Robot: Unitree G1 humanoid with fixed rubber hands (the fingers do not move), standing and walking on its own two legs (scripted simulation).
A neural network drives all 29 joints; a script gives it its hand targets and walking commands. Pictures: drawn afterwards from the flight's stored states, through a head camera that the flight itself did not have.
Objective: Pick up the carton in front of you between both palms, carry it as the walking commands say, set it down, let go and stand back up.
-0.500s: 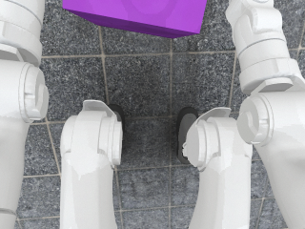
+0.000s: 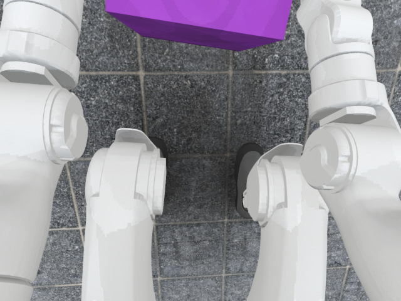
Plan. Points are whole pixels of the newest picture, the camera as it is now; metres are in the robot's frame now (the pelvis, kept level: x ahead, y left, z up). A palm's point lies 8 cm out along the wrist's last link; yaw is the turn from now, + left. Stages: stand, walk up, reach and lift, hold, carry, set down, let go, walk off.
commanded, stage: reach and lift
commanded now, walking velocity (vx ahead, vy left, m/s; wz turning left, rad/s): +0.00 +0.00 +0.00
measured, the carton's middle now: out of the picture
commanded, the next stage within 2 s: none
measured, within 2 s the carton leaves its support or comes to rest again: leaves its support in 0.08 s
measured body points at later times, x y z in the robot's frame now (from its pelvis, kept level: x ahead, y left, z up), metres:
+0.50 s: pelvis -0.01 -0.02 +0.09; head +0.27 +0.04 +0.44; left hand +0.51 +0.22 +0.01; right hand +0.53 -0.09 +0.01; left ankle +0.10 +0.12 -0.33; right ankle +0.12 -0.14 -0.33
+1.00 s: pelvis +0.03 -0.01 +0.21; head +0.23 +0.03 +0.60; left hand +0.47 +0.20 +0.15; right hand +0.50 -0.10 +0.16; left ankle +0.10 +0.12 -0.33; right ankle +0.12 -0.14 -0.33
